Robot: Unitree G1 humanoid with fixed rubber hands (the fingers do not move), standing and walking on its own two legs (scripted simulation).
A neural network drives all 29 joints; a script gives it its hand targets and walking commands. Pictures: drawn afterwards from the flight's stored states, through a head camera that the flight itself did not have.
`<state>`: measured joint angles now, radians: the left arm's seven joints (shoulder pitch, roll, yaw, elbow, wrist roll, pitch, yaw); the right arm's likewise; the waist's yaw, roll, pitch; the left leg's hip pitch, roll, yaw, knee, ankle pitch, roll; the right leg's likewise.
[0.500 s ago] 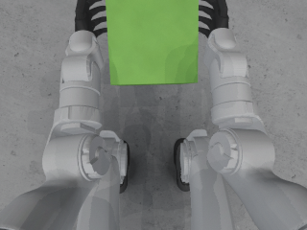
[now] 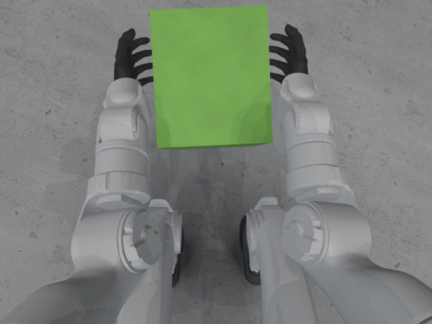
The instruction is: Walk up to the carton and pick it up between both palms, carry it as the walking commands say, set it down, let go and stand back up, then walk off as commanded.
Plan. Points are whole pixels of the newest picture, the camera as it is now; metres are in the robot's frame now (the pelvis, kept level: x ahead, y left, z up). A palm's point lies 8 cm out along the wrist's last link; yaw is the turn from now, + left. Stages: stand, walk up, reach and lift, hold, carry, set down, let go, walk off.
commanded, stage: reach and lift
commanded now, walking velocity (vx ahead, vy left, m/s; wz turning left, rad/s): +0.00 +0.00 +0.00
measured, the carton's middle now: (211, 90) +0.52 +0.00 -0.14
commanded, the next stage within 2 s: none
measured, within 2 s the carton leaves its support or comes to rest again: neither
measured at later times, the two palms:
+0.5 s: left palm (111, 75) +0.48 +0.14 +0.01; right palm (308, 69) +0.49 -0.13 +0.01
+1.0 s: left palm (84, 63) +0.46 +0.14 +0.08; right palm (336, 57) +0.47 -0.12 +0.09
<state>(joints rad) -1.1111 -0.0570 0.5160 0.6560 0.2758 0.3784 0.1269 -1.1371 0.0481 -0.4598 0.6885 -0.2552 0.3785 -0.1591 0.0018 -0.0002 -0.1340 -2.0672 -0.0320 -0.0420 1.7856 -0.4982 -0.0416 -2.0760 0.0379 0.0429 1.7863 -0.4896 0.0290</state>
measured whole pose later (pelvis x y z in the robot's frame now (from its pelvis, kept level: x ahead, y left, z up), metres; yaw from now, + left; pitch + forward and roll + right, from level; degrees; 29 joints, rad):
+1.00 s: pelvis +0.03 +0.00 +0.12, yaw +0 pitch +36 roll +0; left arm -0.83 -0.16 0.50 0.61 0.33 0.36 0.15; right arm -0.85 0.17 -0.48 0.64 -0.32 0.35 -0.15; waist 0.00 0.00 -0.22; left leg -1.58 -0.03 -0.05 1.42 -0.46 -0.03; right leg -1.59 0.03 0.04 1.42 -0.46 0.02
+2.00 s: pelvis +0.06 +0.00 +0.25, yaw -1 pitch +19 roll +0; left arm -0.53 -0.24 0.46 0.47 0.37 0.37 0.02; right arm -0.53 0.25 -0.44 0.47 -0.37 0.36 -0.04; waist 0.02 0.00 -0.08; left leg -0.81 -0.01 -0.05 0.76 -0.27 -0.02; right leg -0.82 0.02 0.06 0.76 -0.26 0.01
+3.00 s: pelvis +0.08 +0.00 +0.30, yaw +1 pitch -8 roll +0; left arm -0.40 -0.19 0.30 0.36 0.34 0.73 0.02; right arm -0.41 0.20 -0.28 0.38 -0.35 0.72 -0.02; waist 0.00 0.01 0.03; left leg -0.07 0.00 -0.07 0.39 -0.19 -0.02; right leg -0.07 0.01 0.04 0.39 -0.19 0.01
